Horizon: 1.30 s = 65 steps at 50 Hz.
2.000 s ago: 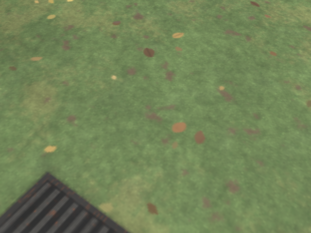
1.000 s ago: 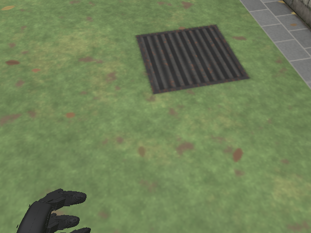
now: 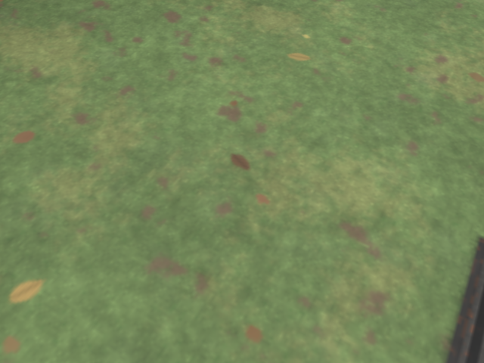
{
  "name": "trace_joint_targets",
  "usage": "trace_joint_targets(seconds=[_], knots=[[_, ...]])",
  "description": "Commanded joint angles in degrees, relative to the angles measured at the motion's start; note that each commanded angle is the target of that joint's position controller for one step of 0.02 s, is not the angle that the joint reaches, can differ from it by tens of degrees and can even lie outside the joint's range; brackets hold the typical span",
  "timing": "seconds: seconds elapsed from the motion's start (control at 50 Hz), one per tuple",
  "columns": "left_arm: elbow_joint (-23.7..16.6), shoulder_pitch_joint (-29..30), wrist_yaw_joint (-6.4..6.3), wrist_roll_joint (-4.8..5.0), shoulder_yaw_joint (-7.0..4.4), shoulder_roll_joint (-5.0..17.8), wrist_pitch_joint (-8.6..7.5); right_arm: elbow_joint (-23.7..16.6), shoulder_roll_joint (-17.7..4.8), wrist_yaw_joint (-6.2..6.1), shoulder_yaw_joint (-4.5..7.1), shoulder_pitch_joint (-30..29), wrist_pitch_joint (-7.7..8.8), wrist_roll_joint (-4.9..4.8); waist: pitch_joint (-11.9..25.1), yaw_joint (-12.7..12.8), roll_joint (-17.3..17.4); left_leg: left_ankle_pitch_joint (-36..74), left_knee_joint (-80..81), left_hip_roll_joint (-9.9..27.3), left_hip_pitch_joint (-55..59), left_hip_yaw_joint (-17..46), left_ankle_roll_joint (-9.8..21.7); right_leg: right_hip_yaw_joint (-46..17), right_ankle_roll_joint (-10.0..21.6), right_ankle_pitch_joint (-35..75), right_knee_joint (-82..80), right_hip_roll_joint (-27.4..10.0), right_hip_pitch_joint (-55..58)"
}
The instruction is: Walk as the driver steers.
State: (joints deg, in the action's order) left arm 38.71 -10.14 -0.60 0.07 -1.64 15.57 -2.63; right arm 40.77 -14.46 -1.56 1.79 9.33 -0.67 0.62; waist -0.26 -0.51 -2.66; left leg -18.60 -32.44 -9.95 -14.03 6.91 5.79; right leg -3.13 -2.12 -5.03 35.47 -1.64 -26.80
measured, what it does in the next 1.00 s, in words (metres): steps on the spot, turning right: left foot, then right foot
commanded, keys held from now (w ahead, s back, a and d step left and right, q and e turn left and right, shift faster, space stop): e+shift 0.68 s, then shift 0.28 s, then q+shift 0.04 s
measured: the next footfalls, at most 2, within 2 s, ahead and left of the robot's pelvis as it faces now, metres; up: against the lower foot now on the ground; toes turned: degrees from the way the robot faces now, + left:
left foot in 0.34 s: +0.11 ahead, +0.09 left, +0.00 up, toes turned -25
right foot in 0.82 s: -0.02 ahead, -0.15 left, +0.00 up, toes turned -44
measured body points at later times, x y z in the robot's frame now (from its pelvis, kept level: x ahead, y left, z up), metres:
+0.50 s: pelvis +0.03 +0.01 +0.02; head +0.07 +0.02 +0.46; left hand +0.29 +0.24 -0.08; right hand +0.04 -0.30 -0.07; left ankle +0.07 +0.11 -0.73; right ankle +0.00 -0.12 -0.65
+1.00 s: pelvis +0.01 -0.04 +0.01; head +0.03 -0.09 +0.46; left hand +0.33 +0.02 -0.06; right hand -0.11 -0.34 -0.11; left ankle +0.10 +0.08 -0.65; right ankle -0.05 -0.13 -0.73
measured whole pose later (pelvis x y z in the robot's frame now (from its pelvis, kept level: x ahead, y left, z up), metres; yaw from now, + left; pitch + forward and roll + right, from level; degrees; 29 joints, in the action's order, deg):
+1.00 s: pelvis +0.01 -0.04 +0.01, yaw -44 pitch +2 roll +1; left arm 34.3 -6.8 -0.6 -0.5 -2.9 15.6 1.3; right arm 43.3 -19.3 -1.5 4.9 10.0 -1.6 0.1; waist -3.1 -1.4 1.9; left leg -23.6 -61.5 3.5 -29.8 -1.0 -5.0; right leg 0.0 2.1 -12.6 27.5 0.6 -17.1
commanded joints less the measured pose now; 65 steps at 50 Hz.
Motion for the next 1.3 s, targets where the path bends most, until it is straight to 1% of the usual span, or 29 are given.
trace_joint_targets(seconds=[0.02,0.04,0.06,0.08,0.12,0.14,0.22,0.34,0.36,0.38,0.4,0.42,0.46,0.56,0.66,0.76,0.8,0.82,0.84,0.86,0.88,0.92,0.96,1.02,1.1,1.2,1.26,1.28,1.3], knots=[[-6.7,4.07,0.74,-0.21,-3.5,11.65,-1.72,-1.59,-8.85,-0.08,2.59,5.25,1.31,0.48,4.39,-2.63,3.54,27.91,-2.86,12.96,1.99,5.89,1.91,-5.96,6.09,24.94,-5.95,-2.95,9.14],[-6.45,2.33,0.86,-0.77,-4.3,13.77,-1.44,-1.73,-8.5,-0.48,2.8,7.65,1.53,0.5,7.39,-3.92,-4.74,18.06,-10.67,6.49,-3.58,0.08,-2.56,-14.44,12.55,34.68,-6.51,-8.12,15.47],[-5.57,-2.66,0.38,-0.45,-4.47,11.9,-0.48,-2.55,-8.59,-0.87,2.74,3.41,1.37,0.82,9.04,0.33,-10.82,-1.55,-20.38,1.36,-10.95,-4.89,-6.58,-25.3,19.7,38.1,-10.53,-14.75,20.69],[-4.32,-8.72,0.14,-0.57,-4.04,10.33,-0.03,-4.38,-8.78,-0.71,2.78,-0.45,0.82,0.28,11.1,3.72,-11.95,-19.91,-30.75,0.52,-19.05,-1.85,-7.87,-34.2,22.71,33.53,-14.18,-18.18,26.59],[-5.59,-5.1,-0.4,0.06,-4.68,10.84,0.69,-4.2,-6.54,-0.24,2.59,-0.89,-0.64,-0.48,9.49,1.66,-2.55,-16.09,-38.26,3.56,-21.01,2.09,-8.42,-29.58,17.36,17.91,-13.63,-13.52,22.86],[-6.6,-1.99,-0.94,0.62,-4.87,10.77,1.28,-4.32,-6.12,-0.21,2.53,-1.65,-1.09,-0.49,7.64,0.5,-1.26,-12.01,-33.72,4.8,-20.6,1.89,-8.46,-26.14,14.73,11.72,-14.59,-10.81,19.3],[-8.05,0.36,-2.0,0.68,-5.8,10.12,4.32,-3.97,-3.71,0.18,2.4,-3.08,-0.47,-1.36,7.13,0.05,-6.86,-6.72,-13.21,2.63,-11.63,-1.41,-9.34,-23.36,11.21,-2.03,-16.99,-3.46,14.0],[-9.06,0.8,-2.53,1.97,-6.93,10.71,5.34,-0.54,-7.79,1.01,4.46,4.01,1.25,-1.69,8.29,-1.92,-8.4,5.71,11.23,6.16,6.71,-0.33,-5.49,-26.97,7.26,-16.96,-16.33,-0.24,5.95],[-9.64,-0.13,-2.39,1.85,-6.24,8.26,5.44,-0.58,-12.07,0.71,5.55,5.17,1.09,-0.48,8.63,-1.16,0.14,1.24,15.27,16.89,13.46,9.73,-0.74,-21.47,4.37,-26.03,-7.21,4.28,-3.2],[-10.61,-0.62,-1.85,2.13,-6.16,7.33,4.77,-1.47,-14.59,0.72,5.9,1.49,0.94,2.02,6.12,0.96,17.62,3.22,19.45,29.08,9.54,24.6,6.53,-9.09,1.81,-28.54,9.84,11.1,-10.91],[-9.38,-2.38,-1.4,1.24,-7.46,11.87,4.08,-3.82,-11.12,0.45,4.92,-3.5,1.51,3.16,3.67,2.34,14.89,8.19,19.56,31.76,5.68,23.75,8.63,-8.97,-0.14,-26.15,21.12,5.96,-12.1],[-7.61,-3.71,-1.17,1.16,-8.06,13.45,4.28,-5.0,-7.94,-0.26,4.09,-7.26,1.62,2.3,2.74,3.66,10.39,10.59,17.81,28.31,3.94,16.31,6.38,-7.27,-0.61,-22.13,26.14,4.85,-10.75],[-5.78,-6.06,-1.25,0.77,-7.34,10.63,5.26,-5.43,-6.32,-1.36,3.42,-8.88,1.47,0.36,1.72,3.55,7.72,14.39,15.62,23.5,5.05,7.53,3.78,-5.55,-1.93,-16.29,33.99,3.83,-12.34],[-10.38,2.14,-0.27,1.7,-5.04,7.29,5.34,-3.99,-8.71,-2.2,3.72,-0.75,0.27,0.88,0.66,-2.31,9.92,24.43,15.48,24.26,12.88,-0.7,6.92,1.0,-5.52,-12.55,29.27,-1.61,-17.7],[-12.17,3.68,1.2,1.3,-4.1,6.03,5.49,-3.73,-12.57,-0.86,5.35,-0.54,-0.18,0.37,2.55,-2.85,10.89,29.84,14.51,27.38,13.7,-6.97,7.09,4.32,-4.51,-13.79,17.68,-3.82,-10.0],[-12.04,2.85,1.79,1.15,-4.62,6.32,6.88,-2.62,-13.67,1.18,6.11,-1.06,0.79,-2.33,4.0,-0.86,11.9,33.46,8.86,28.36,11.37,-10.28,4.44,7.35,0.05,-14.58,1.63,-0.26,3.15],[-9.75,-2.78,1.45,0.69,-5.74,8.29,6.89,-1.12,-11.18,1.55,5.35,0.01,1.32,-3.55,5.93,2.48,7.96,29.14,-0.81,25.24,5.58,-14.49,-0.79,6.59,3.99,-0.18,-13.61,1.98,17.28],[-9.42,-6.66,0.45,0.65,-7.24,13.68,6.53,-1.67,-8.47,1.7,4.3,1.48,1.71,-1.35,9.48,3.01,-2.68,12.47,-13.45,20.75,-7.96,-17.77,-5.83,-5.07,7.38,22.95,-12.94,-6.36,32.43],[-11.28,-4.41,-0.18,-0.63,-7.29,18.58,5.69,-4.5,-5.53,1.79,2.66,1.41,1.97,1.78,12.51,1.0,-16.9,-22.01,-28.8,13.93,-24.04,-16.15,-10.47,-23.43,19.92,42.27,-9.35,-22.53,37.58],[-10.79,-6.18,0.42,-1.55,-6.29,13.95,4.47,-3.7,-9.92,1.31,4.12,-2.66,1.59,0.41,16.76,6.38,-8.23,-22.24,-37.44,13.69,-23.69,-7.51,-11.17,-21.69,24.41,37.77,-11.37,-23.3,32.71],[-9.47,-3.81,0.61,-1.46,-5.38,12.39,3.58,-3.85,-10.55,0.97,4.29,-3.84,1.01,-1.33,12.54,4.8,-6.43,-17.89,-38.5,14.75,-23.97,-6.23,-10.45,-15.2,21.33,30.97,-12.11,-18.98,28.96],[-8.99,2.61,0.11,0.12,-4.53,9.74,3.19,-2.33,-10.13,-0.25,4.32,-2.23,0.08,-0.63,7.36,1.66,-4.58,-9.45,-33.75,15.32,-22.99,-5.55,-10.32,-9.66,15.72,21.3,-13.33,-13.15,22.82],[-8.79,5.55,-0.29,-0.43,-3.78,8.97,3.09,-1.1,-9.82,-0.38,4.35,1.13,-0.47,-0.23,7.38,-0.87,-4.72,-3.93,-33.32,13.55,-16.57,-6.57,-10.99,-6.55,15.54,23.69,-14.34,-11.29,17.15],[-6.58,7.72,-0.39,-1.44,-1.62,2.66,2.2,1.17,-5.12,0.25,2.33,4.56,-0.86,-0.86,7.97,-1.58,-4.97,0.34,-18.22,15.05,-7.66,-6.23,-11.17,-0.14,13.66,16.28,-14.99,-9.19,15.37],[-3.6,4.38,-0.84,-1.58,-4.09,10.39,3.0,-2.7,-10.15,0.82,3.11,-0.39,-1.26,-1.84,2.61,2.15,-6.8,-4.59,-15.37,13.9,-9.37,-8.36,-9.69,-4.4,16.47,5.18,-16.62,-14.47,15.05],[-2.78,5.73,-1.64,-0.4,-4.54,9.83,3.68,-4.1,-8.05,1.78,3.2,1.52,-1.79,-2.04,1.65,1.18,-4.51,-7.65,-13.87,14.56,-10.88,-9.59,-7.3,-4.46,15.55,10.73,-13.88,-18.07,18.37],[-2.33,7.53,-2.02,0.72,-4.85,8.95,4.17,-3.28,-7.38,2.39,3.73,6.28,-1.76,-2.11,3.48,-1.74,-2.64,3.37,0.24,11.7,-2.52,-11.95,-4.12,2.18,10.06,9.04,-5.86,-14.97,16.79],[-1.54,4.76,-1.92,0.44,-4.78,7.23,4.22,-3.25,-10.73,1.83,4.94,8.05,-1.53,-1.76,3.52,-1.26,5.24,17.56,7.35,14.23,3.17,-4.1,-1.03,7.39,4.97,-1.28,4.1,-10.31,11.29],[-4.65,7.51,-1.67,-2.02,-3.79,4.07,3.98,-4.77,-19.1,0.81,7.0,9.03,-0.93,-1.43,2.32,-0.24,23.18,42.39,9.79,28.18,12.32,19.59,8.22,11.5,-1.9,-26.6,21.81,0.3,-7.61]])
Keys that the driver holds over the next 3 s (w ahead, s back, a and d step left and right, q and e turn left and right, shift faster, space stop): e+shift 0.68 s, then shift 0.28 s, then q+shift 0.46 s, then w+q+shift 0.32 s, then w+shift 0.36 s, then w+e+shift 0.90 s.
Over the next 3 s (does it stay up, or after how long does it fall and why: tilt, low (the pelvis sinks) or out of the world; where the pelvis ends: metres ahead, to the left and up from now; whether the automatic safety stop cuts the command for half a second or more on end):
stays up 1.09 -0.18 0.00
